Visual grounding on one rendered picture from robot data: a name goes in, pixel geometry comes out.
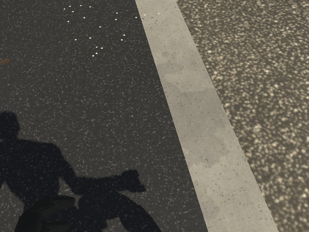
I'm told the robot left hand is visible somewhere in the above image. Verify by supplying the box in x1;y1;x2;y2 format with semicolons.
14;195;84;232

